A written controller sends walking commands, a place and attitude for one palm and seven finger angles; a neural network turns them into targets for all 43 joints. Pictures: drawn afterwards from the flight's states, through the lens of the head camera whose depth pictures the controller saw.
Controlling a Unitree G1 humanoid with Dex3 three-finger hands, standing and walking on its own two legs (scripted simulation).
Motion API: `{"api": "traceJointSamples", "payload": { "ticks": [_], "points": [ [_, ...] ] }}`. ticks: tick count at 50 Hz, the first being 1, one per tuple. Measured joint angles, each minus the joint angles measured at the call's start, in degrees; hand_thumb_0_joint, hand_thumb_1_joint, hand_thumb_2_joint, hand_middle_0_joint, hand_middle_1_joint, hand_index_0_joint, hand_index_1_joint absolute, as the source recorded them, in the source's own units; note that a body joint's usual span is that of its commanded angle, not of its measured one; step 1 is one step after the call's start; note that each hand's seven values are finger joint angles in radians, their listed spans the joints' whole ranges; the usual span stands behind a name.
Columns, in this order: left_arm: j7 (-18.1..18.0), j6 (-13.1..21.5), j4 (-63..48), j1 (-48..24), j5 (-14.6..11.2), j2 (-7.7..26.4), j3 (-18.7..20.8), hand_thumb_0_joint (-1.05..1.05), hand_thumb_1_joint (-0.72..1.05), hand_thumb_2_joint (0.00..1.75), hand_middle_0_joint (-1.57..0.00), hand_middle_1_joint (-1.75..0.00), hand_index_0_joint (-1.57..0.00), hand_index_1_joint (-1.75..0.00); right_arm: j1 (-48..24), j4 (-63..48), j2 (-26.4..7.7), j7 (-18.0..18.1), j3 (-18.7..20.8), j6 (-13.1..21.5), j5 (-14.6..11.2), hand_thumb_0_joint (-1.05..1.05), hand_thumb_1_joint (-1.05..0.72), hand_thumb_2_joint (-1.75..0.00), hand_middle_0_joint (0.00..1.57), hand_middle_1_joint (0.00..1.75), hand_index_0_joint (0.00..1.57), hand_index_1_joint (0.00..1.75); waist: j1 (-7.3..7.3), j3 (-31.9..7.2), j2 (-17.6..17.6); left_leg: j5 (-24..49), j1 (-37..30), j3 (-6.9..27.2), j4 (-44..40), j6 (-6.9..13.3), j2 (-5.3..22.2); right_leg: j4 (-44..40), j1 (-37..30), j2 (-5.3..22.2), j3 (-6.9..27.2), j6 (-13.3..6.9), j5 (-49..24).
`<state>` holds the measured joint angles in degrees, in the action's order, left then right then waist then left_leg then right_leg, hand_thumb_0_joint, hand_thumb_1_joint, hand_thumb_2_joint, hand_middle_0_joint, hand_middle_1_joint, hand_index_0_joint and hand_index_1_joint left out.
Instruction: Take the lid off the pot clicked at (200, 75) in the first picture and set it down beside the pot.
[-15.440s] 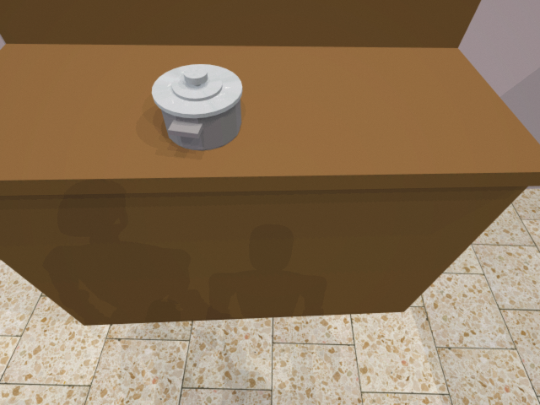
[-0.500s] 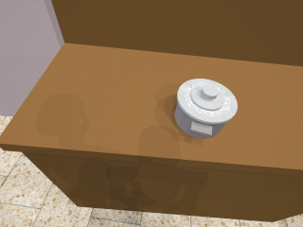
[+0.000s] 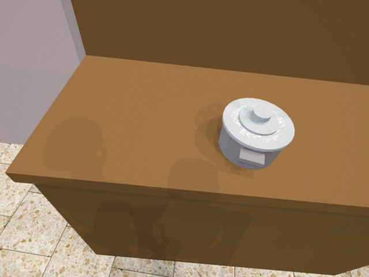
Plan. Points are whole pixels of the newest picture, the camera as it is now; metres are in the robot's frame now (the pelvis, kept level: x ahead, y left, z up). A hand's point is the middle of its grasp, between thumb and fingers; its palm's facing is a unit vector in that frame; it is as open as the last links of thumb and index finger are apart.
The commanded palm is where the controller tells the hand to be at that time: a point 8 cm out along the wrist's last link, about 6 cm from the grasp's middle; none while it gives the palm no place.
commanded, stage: look again from close up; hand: left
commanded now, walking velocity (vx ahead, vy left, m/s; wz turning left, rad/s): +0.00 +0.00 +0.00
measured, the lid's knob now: (261, 113) +0.43 -0.13 +0.15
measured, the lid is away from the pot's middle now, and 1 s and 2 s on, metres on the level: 0.00 0.00 0.00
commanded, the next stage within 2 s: shuffle to correct the standing spot in 0.18 s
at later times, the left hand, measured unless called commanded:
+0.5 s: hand out of the picture -0.05 +0.14 -0.19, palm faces +0.03 -0.99 -0.10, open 7.4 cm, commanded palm none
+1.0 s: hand out of the picture -0.05 +0.10 -0.20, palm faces +0.02 -0.99 -0.16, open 7.4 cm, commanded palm none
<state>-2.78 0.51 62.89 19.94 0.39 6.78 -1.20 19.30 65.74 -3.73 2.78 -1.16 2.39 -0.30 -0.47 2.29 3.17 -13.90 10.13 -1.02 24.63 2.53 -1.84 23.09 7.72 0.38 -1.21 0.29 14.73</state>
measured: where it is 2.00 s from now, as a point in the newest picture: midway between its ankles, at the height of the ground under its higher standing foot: outside the picture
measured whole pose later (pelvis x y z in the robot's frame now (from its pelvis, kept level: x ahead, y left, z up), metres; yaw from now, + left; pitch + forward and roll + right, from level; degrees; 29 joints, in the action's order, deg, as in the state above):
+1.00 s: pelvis -0.03 -0.06 -0.01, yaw +0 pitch +0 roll -1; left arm -2.0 -3.3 58.3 20.2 1.4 8.9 0.6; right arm 15.2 61.8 -6.8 3.3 2.4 -1.2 0.8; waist 0.4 2.9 1.9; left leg -17.0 18.6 1.5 35.1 -0.4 3.7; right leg 31.6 15.3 -5.2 -3.8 -5.3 16.7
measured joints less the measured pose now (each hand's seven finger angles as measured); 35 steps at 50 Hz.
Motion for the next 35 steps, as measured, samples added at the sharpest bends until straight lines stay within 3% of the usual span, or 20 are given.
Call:
{"api": "traceJointSamples", "payload": {
  "ticks": [23,35],
  "points": [
    [-0.18,-0.65,0.67,1.01,0.04,-0.06,0.13,0.01,0.91,0.9,-0.2,-0.3,-0.2,-0.3,-0.4,0.03,0.29,0.39,0.56,-0.27,0.12,0.01,-0.92,-0.89,0.2,0.3,0.2,0.3,0.13,0.1,0.83,0.36,0.71,-0.22,0.18,0.55,-0.44,0.43,0.84,0.48,0.19,0.64,-0.3],
    [0.2,-2.49,-0.88,0.61,0.6,1.23,1.1,0.01,0.91,0.9,-0.2,-0.3,-0.2,-0.3,-2.31,-0.98,-0.46,0.67,2.32,-2.01,0.53,0.01,-0.92,-0.89,0.2,0.3,0.2,0.3,0.44,0.98,0.64,0.21,3.72,0.46,2.71,-0.85,0.88,3.52,4.04,-0.8,-0.54,-0.81,0.28]
  ]
}}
